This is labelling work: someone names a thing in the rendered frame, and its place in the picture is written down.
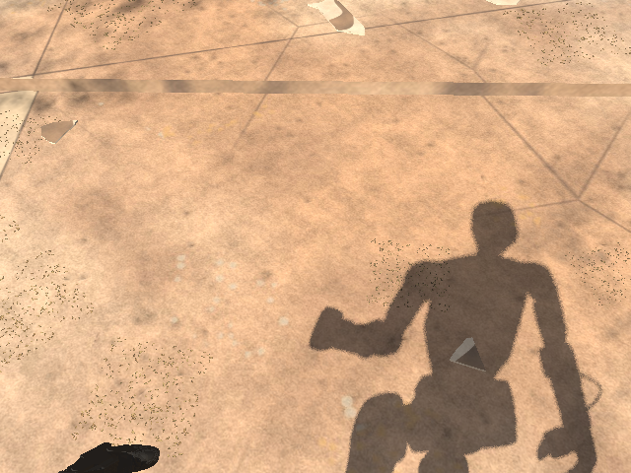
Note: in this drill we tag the robot left hand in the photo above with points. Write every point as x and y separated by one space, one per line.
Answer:
115 459

